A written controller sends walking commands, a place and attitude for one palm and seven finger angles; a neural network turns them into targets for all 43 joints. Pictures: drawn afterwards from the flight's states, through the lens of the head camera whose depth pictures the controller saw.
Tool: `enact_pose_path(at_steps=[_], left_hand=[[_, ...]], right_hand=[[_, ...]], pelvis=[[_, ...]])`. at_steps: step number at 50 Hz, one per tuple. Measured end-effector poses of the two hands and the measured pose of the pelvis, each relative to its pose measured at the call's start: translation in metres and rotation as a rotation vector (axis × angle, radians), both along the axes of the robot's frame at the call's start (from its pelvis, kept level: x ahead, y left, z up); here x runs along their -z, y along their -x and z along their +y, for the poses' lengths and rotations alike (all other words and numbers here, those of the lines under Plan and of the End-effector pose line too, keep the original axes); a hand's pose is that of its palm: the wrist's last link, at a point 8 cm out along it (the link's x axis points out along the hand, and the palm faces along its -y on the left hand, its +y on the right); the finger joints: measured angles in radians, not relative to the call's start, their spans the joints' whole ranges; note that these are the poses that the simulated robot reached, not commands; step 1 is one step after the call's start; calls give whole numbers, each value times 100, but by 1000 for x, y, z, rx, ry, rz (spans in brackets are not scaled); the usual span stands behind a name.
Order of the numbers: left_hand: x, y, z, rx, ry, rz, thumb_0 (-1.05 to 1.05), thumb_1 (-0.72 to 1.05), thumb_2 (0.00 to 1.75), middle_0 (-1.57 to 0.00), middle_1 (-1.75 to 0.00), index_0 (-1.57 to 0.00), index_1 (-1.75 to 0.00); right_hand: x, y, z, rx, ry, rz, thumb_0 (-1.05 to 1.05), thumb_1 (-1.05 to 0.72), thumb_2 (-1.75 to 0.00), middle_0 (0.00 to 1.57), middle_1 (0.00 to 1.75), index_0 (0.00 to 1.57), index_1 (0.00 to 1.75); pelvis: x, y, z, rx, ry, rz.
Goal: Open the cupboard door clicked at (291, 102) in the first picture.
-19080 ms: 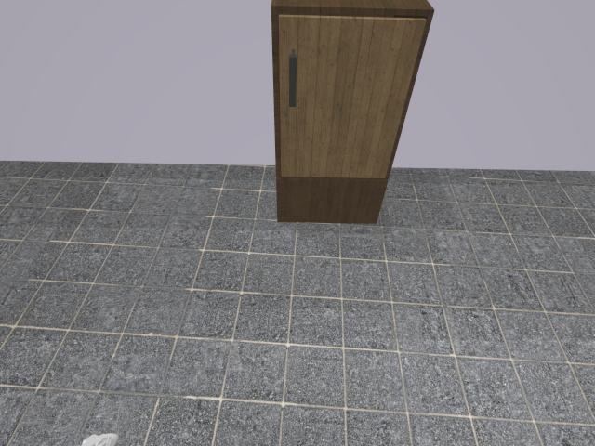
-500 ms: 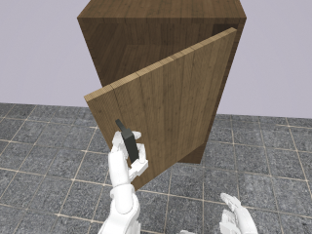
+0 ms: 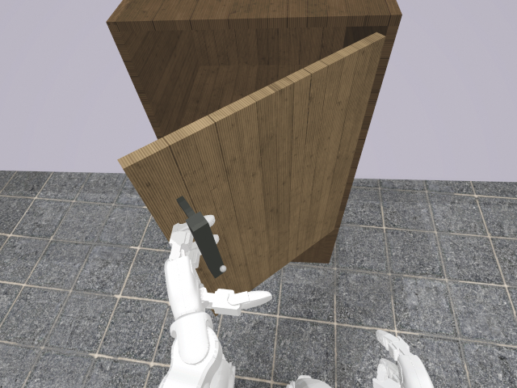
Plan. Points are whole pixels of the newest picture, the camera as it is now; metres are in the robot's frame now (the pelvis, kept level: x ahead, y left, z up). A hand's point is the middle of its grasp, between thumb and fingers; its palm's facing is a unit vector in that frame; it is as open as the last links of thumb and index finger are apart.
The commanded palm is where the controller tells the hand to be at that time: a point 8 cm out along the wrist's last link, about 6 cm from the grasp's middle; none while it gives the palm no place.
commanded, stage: open thumb and fingers to let go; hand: left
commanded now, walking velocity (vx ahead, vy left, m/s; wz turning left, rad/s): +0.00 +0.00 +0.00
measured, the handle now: (201, 239) +0.33 +0.10 +0.05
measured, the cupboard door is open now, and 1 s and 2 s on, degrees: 40 42 42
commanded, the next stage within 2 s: slide the hand sideways off the handle in 0.20 s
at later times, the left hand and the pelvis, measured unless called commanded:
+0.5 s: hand (215, 298) +0.25 +0.07 +0.04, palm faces -0.17 -0.98 +0.00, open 16.2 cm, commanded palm +0.24 +0.10 +0.04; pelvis -0.01 +0.04 -0.01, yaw -1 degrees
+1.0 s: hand (196, 311) +0.23 +0.09 +0.04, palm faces -0.13 -0.99 +0.02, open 16.2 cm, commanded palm +0.21 +0.16 +0.04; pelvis -0.02 +0.07 -0.01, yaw -3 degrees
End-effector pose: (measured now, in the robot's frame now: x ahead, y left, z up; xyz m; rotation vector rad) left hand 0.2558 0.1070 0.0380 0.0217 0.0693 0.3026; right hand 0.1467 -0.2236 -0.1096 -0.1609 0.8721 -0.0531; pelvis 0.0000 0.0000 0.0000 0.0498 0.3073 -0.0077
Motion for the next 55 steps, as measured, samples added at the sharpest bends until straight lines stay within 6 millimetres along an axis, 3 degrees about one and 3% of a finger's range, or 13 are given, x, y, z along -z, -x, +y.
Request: enact_pose_path(at_steps=[13,17,23,29,38,46,55], left_hand=[[-1,3,3,71,-2,2,-1,-50,31,-24,-56,-28,-58],[0,2,6,90,-7,-4,-1,-50,30,-28,-48,-29,-54],[1,14,19,426,1,-60,-2,-50,30,-21,-38,-17,-43],[0,24,14,468,71,-64,-2,-50,30,-16,-33,-14,-35],[-2,24,18,449,34,-79,-2,-50,30,-16,-30,-15,-31],[-2,35,34,436,45,-51,-2,-50,30,-16,-30,-18,-32],[-1,44,49,433,43,-49,-2,-50,30,-19,-31,-20,-33]], right_hand=[[-14,-9,22,-6,2,-63,1,-90,-90,20,30,20,30],[-15,-9,30,-15,1,-77,1,-90,-90,20,30,20,30],[-13,-2,36,-9,-6,-78,1,-90,-90,20,30,20,30],[-13,10,45,21,1,-69,1,-90,-90,20,30,20,30],[-16,18,63,28,-3,-41,1,-90,-90,20,30,20,30],[-23,10,73,16,-6,-54,1,-90,-90,20,30,20,30],[-27,-7,70,3,12,-89,1,-90,-90,20,30,20,30]], pelvis=[[-2,3,18,6,23,-10],[0,6,24,4,31,-11],[7,12,37,-1,44,-13],[9,17,52,16,56,-22],[11,19,64,32,64,-25],[7,17,68,33,70,-33],[8,14,66,29,72,-26]])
